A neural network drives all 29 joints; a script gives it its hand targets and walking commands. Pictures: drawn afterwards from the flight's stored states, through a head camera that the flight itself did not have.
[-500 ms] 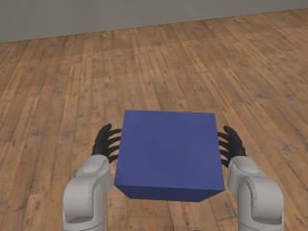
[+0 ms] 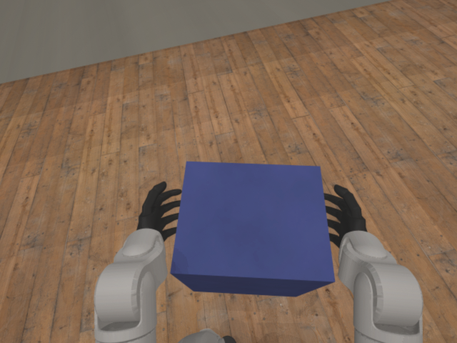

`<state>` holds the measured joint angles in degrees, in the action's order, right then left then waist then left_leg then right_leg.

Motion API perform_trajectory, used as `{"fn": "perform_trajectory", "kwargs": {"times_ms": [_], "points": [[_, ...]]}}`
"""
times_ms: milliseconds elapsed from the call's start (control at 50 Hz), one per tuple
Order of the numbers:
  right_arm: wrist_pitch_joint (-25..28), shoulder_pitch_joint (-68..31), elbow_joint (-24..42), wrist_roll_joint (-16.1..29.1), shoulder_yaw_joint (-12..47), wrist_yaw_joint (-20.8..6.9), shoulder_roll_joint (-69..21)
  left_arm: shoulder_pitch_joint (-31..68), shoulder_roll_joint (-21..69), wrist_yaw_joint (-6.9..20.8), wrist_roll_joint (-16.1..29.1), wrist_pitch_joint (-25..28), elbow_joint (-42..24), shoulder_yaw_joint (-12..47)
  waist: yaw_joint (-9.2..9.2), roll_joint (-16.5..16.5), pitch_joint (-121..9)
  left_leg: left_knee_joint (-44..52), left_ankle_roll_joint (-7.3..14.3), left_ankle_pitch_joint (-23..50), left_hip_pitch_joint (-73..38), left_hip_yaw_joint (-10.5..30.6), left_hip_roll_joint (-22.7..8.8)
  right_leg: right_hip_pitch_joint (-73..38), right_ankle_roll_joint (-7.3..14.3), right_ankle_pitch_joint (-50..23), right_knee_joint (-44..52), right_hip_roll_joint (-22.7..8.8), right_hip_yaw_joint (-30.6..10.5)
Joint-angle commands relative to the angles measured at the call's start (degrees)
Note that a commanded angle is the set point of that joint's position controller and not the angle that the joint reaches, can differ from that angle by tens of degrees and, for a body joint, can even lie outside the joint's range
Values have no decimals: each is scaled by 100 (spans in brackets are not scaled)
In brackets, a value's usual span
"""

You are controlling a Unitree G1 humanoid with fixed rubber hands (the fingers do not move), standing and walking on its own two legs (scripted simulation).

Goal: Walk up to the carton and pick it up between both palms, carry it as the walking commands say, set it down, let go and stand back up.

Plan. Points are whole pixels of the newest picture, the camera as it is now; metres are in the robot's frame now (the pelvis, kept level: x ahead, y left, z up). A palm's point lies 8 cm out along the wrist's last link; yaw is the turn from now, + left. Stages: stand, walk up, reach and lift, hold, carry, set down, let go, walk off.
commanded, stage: carry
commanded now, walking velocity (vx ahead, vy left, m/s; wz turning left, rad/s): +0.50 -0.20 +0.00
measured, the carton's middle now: (248, 237) +0.29 +0.00 +0.00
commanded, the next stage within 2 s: none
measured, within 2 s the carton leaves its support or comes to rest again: neither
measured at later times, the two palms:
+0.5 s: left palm (246, 99) +0.57 -0.01 +0.09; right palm (386, 91) +0.57 -0.31 +0.08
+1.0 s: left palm (280, 25) +0.86 -0.12 +0.10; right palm (393, 20) +0.84 -0.41 +0.09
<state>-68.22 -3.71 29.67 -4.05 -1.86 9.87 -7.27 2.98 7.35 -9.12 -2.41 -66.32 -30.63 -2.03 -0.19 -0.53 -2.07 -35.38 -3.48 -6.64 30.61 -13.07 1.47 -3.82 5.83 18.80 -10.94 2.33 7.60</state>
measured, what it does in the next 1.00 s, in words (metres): walks ahead: left foot, then right foot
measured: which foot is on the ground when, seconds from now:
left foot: up 0.00-0.02, down 0.04-0.42, up 0.44-0.90, down 0.92-1.00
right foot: down 0.00-0.04, up 0.06-0.36, down 0.38-0.92, up 0.94-1.00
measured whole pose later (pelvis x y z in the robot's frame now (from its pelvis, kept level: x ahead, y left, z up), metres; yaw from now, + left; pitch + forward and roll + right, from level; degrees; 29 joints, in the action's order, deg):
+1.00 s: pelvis +0.60 -0.24 -0.01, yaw -2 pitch +1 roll +3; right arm -68.5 -3.6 29.8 -4.2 -1.5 10.1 -7.3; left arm 2.3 7.3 -9.7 -2.5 -66.6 -31.0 -1.6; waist -1.6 -1.0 -0.9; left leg -27.6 2.7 -16.4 13.1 -12.8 -0.6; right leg 15.1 0.4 21.2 -65.4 2.7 4.0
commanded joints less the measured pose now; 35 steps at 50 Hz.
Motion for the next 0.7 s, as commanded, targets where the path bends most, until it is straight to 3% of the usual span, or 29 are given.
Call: {"fn": "perform_trajectory", "kwargs": {"times_ms": [0,20,40,60,80,100,120,140,200,240,300,320,340,360,380,400,420,440,460,480,520,560,640,680], "points": [[231,-2160,1355,1941,3834,-762,-5051,1713,4630,971,1904,4,-850,3511,-462,-267,-2556,1056,1280,2534,-5171,1543,-1288,2491,-888,-4326,-5295,-510,-41],[168,-2131,1120,1867,3784,-767,-4875,1689,4607,968,1868,-22,-756,3542,-251,661,-2414,980,2037,4906,-5588,3345,-2692,3892,-829,652,-6806,145,-629],[141,-2224,1097,1845,3765,-781,-4879,1770,4645,973,1841,-35,-637,3543,-190,208,-1864,1425,1965,4956,-4725,3519,-2770,3833,-679,679,-7275,-205,-1184],[103,-2196,1095,1798,3720,-821,-4846,1487,4776,965,1758,-95,-333,3500,-143,105,-1545,1758,1793,3603,-4202,3376,-2787,3924,-561,295,-6963,-361,-1266],[30,-2021,748,1830,3638,-853,-4924,1460,4857,931,1723,-145,-266,3474,-125,211,-1185,2021,1761,2465,-3919,3214,-2776,4150,-512,181,-6436,-645,-1365],[-30,-1876,543,1891,3590,-908,-4869,1257,4838,883,1571,-197,-74,3377,-60,224,-911,2159,1483,1741,-3767,2657,-2523,4218,-549,132,-5796,-810,-1324],[-54,-1653,334,1862,3493,-965,-4806,1298,4810,845,1430,-241,-16,3352,-57,543,-651,2170,1328,1805,-3768,2120,-2315,4234,-577,217,-5104,-736,-975],[-73,-1567,259,1821,3428,-1002,-4666,1351,4737,840,1339,-283,60,3361,-57,857,-301,2391,1215,1568,-3268,1860,-2215,4029,-598,151,-4470,-668,-672],[-89,-1643,291,1713,3242,-1034,-4427,1653,4746,823,1405,-320,77,3503,-84,1212,-100,2468,949,1659,-2556,918,-1752,3147,-644,-486,-2826,-401,59],[-63,-1625,310,1732,3132,-1060,-4444,1918,4812,793,1502,-316,-66,3616,-117,1502,-296,2267,832,2210,-2848,628,-1616,3039,-662,-976,-2320,-195,437],[-17,-1648,560,1772,3137,-1050,-4469,2120,4876,778,1644,-310,-367,3772,-81,1742,-682,1701,631,3093,-2884,380,-1696,2303,-574,-1463,-1920,-28,581],[-20,-1692,612,1789,3186,-1049,-4526,2174,4875,774,1684,-303,-484,3786,0,1530,-960,895,538,3278,-2861,132,-1622,1726,-518,-1533,-1566,89,685],[-30,-1691,636,1781,3224,-1039,-4534,2091,4890,774,1693,-317,-458,3726,92,990,-1514,-355,380,3199,-2516,-111,-1393,608,-380,-1465,-1341,133,695],[-31,-1782,711,1823,3285,-1002,-4554,1858,4900,762,1707,-298,-441,3625,315,-81,-2411,-2173,139,1877,-1496,-99,-1122,-1048,-78,-1530,-1158,-779,-585],[-24,-1838,752,1871,3442,-1007,-4654,1887,4904,770,1668,-260,-352,3568,181,-1738,-2500,-3672,101,-2108,215,165,-376,-2018,548,-3131,-827,-2247,-2790],[9,-2132,1021,2051,3676,-1052,-4786,1677,5096,805,1636,-182,-324,3553,163,-1873,-2514,-4488,250,-2744,1005,789,-373,-2174,972,-4967,-1171,-2286,-2974],[91,-2143,1200,2081,3707,-1046,-5008,1689,5287,837,1720,-138,-527,3568,156,-1025,-2375,-4510,334,-2402,1042,1073,-624,-1916,793,-5481,-1317,-2109,-2131],[147,-1945,1122,2038,3727,-1014,-5203,1766,5418,889,1862,-108,-629,3642,132,-608,-2343,-4041,364,-2045,1095,1060,-732,-1891,531,-5445,-1267,-2095,-1561],[211,-1922,1205,2128,3814,-1019,-5359,1791,5480,916,1907,-41,-738,3696,100,-480,-2309,-3559,329,-1914,1287,976,-757,-2111,300,-5460,-1235,-1855,-1296],[236,-1897,1198,2142,3847,-1034,-5350,1642,5497,945,1877,-18,-626,3670,94,-582,-2221,-3139,305,-1859,1146,857,-760,-1827,217,-5103,-1053,-1722,-1134],[247,-1832,972,1989,3815,-1007,-5296,1429,5399,994,1804,2,-415,3570,121,-877,-1934,-2539,275,-1548,783,703,-727,-1119,258,-4179,-541,-1748,-1107],[252,-1698,756,1830,3718,-958,-5175,1405,5218,1026,1802,8,-318,3584,106,-802,-1519,-1941,247,-1048,647,525,-648,-626,230,-3577,-48,-1618,-773],[160,-1807,699,1730,3623,-876,-5039,1610,4900,1037,1829,-89,-399,3539,75,-774,-963,-1131,170,-262,468,139,-466,-275,-48,-3250,325,-1260,-179],[99,-1839,689,1712,3601,-836,-4948,1539,4744,1015,1780,-143,-347,3439,90,-745,-846,-830,172,-155,509,-21,-380,-461,-151,-3697,284,-1179,-68]]}}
